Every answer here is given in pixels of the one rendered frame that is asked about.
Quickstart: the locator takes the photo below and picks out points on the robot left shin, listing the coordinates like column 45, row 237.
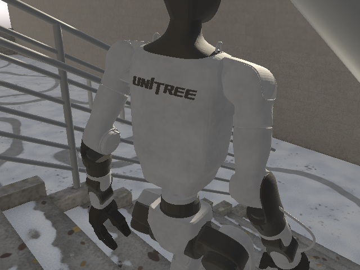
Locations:
column 183, row 262

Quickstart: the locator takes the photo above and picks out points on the robot right upper arm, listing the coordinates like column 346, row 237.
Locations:
column 253, row 91

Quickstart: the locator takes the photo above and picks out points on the robot left upper arm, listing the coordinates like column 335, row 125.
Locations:
column 99, row 133

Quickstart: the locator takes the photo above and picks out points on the right robot forearm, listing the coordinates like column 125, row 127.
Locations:
column 272, row 226

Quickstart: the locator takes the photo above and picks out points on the humanoid robot head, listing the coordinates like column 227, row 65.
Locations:
column 183, row 38

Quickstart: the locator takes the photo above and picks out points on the robot left hand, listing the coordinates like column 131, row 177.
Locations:
column 98, row 216

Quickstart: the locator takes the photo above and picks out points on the robot right hand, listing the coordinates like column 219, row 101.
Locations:
column 266, row 261

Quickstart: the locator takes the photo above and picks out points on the left robot forearm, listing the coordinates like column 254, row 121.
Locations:
column 99, row 178

